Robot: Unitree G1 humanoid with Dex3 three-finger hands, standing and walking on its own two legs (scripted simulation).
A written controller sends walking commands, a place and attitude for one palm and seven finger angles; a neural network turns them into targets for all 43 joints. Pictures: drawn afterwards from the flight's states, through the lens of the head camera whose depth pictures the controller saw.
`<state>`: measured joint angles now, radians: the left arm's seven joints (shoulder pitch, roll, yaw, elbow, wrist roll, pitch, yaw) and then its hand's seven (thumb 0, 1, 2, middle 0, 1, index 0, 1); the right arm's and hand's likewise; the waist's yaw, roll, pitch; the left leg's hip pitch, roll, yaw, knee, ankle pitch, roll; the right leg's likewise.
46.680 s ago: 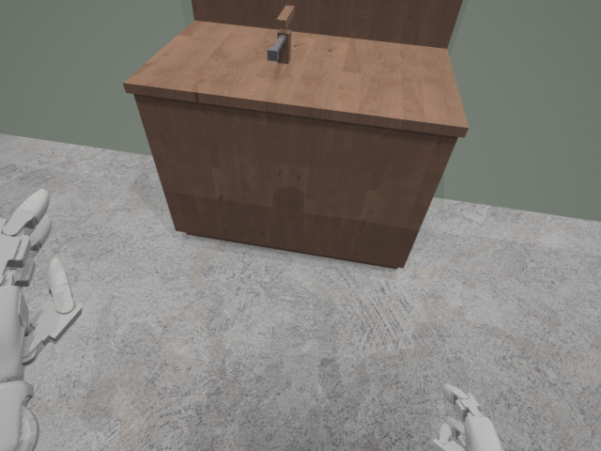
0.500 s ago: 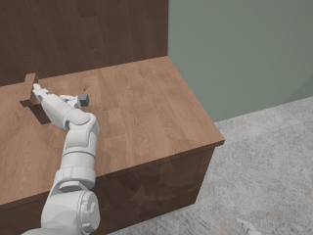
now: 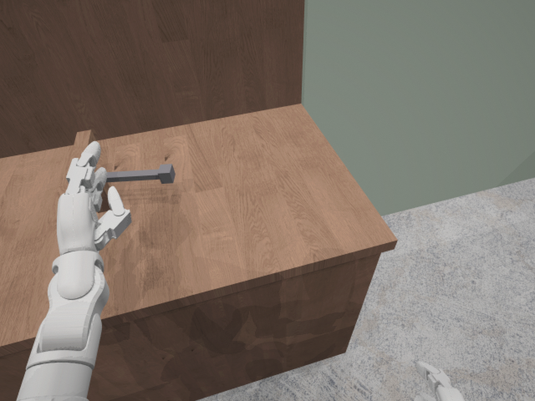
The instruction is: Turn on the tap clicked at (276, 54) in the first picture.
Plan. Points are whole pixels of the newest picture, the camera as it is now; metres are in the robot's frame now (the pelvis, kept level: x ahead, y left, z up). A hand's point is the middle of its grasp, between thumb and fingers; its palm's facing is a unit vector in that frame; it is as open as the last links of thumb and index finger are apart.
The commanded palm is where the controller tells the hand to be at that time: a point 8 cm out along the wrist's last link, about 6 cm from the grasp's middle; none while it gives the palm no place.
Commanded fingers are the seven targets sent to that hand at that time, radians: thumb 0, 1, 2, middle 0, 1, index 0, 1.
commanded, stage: draw the hand back beside the body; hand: left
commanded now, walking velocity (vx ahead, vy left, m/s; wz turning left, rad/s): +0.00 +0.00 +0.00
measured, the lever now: (166, 173) +0.51 +0.27 +0.05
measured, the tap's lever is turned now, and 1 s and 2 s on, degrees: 77 77 77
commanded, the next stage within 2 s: step back with the hand held close in 0.96 s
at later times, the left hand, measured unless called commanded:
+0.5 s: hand (94, 247) +0.25 +0.25 +0.15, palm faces +0.38 -0.88 -0.29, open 7.5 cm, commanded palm +0.21 +0.29 +0.16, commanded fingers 0.00 0.90 0.90 -0.20 -0.30 -0.20 -0.30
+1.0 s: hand (82, 276) +0.21 +0.24 +0.15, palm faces +0.42 -0.85 -0.33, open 7.4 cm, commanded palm +0.16 +0.28 +0.17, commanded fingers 0.00 0.90 0.90 -0.20 -0.30 -0.20 -0.30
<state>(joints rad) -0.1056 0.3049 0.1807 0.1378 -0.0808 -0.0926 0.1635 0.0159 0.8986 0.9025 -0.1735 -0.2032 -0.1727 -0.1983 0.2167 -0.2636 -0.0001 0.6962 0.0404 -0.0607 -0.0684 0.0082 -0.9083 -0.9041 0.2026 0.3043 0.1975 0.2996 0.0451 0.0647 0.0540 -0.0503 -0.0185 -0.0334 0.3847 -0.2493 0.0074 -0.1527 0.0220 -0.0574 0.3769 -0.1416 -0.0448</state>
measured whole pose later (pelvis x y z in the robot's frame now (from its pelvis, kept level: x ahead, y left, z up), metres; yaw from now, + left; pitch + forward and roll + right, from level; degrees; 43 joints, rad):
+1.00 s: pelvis +0.01 +0.00 +0.00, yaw +1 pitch -6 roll +0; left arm 0.40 0.30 0.25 -0.33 -0.07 -0.13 0.12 0.01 0.89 0.90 -0.21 -0.30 -0.21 -0.30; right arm 0.16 -0.22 0.01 0.65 0.01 -0.08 -0.06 0.01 -0.91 -0.90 0.20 0.30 0.20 0.30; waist 0.06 0.07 0.05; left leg -0.03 -0.02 -0.04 0.39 -0.26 0.01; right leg -0.12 0.02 -0.07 0.37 -0.15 -0.04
